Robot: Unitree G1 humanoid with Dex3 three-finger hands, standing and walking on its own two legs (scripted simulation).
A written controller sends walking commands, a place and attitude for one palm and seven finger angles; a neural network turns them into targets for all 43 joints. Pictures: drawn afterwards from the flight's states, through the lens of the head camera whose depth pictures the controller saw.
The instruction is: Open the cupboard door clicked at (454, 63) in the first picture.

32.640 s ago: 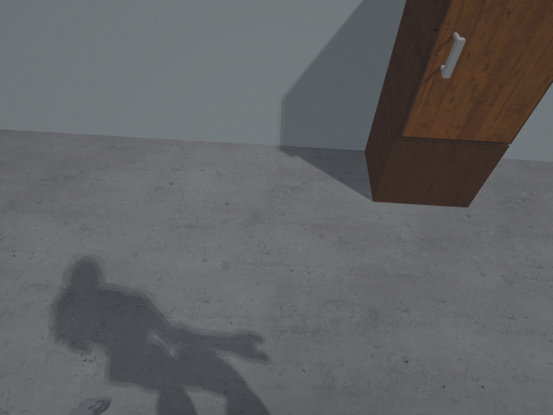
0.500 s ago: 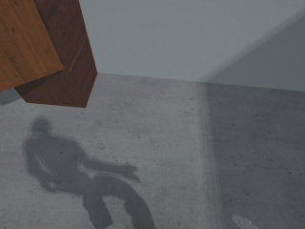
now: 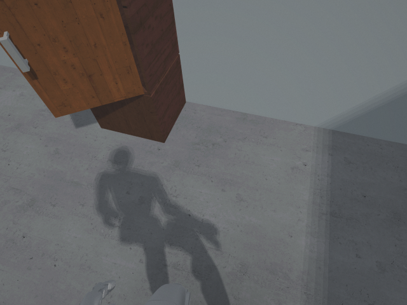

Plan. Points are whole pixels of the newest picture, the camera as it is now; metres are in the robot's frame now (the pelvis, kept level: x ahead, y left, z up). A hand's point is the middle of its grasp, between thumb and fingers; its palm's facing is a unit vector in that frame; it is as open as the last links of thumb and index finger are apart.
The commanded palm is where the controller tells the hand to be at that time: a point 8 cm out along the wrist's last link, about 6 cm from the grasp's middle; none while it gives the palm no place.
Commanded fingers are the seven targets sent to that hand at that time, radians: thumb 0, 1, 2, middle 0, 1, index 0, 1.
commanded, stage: turn to face it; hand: left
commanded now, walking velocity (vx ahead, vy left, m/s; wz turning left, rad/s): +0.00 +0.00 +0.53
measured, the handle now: (16, 51) +0.88 +0.69 +0.00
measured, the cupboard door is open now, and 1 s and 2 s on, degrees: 39 39 39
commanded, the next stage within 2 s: take the last steps up to it in 0.48 s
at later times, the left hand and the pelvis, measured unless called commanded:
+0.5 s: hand out of the picture +0.00 +0.25 -0.17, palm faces +0.27 -0.93 -0.26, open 7.4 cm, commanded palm none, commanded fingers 0.00 0.90 0.90 -0.20 -0.30 -0.20 -0.30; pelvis +0.00 +0.02 +0.00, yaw +13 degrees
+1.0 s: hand out of the picture -0.05 +0.16 -0.15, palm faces +0.45 -0.87 -0.20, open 7.4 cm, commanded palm none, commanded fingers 0.00 0.90 0.90 -0.20 -0.30 -0.20 -0.30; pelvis +0.06 +0.02 +0.01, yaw +22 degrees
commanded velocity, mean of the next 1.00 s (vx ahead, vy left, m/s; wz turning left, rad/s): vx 0.13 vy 0.05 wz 0.24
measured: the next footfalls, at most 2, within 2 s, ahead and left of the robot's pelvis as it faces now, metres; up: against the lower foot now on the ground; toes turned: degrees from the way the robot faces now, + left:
left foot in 0.26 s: +0.03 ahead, +0.14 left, +0.00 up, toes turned +13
right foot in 0.66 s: +0.07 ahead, -0.11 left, +0.00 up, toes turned +12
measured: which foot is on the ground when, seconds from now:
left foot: up 0.00-0.24, down 0.26-0.66, up 0.68-1.00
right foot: down 0.00-0.26, up 0.28-0.64, down 0.66-1.00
